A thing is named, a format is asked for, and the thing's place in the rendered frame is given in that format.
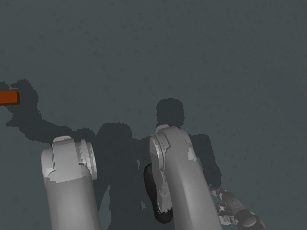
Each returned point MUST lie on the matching right robot foot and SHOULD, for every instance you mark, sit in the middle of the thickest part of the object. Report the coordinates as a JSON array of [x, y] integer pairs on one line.
[[152, 193]]

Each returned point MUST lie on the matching small box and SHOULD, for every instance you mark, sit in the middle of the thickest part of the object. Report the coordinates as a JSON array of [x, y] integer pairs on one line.
[[9, 98]]

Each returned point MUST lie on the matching right robot arm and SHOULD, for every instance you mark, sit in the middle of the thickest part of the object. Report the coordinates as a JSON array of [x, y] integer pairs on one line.
[[247, 220]]

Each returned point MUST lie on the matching right robot hand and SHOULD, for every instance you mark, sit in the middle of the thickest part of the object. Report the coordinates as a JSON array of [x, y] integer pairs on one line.
[[228, 209]]

